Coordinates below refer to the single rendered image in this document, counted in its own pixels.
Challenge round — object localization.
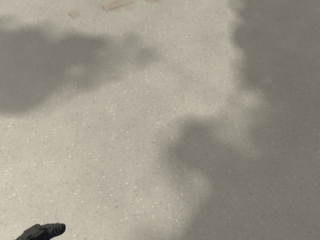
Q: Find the robot left hand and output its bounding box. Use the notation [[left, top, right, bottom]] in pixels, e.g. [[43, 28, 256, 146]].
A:
[[14, 223, 66, 240]]

